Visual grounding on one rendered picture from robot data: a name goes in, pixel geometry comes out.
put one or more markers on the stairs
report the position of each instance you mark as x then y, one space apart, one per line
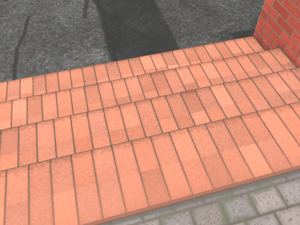
76 110

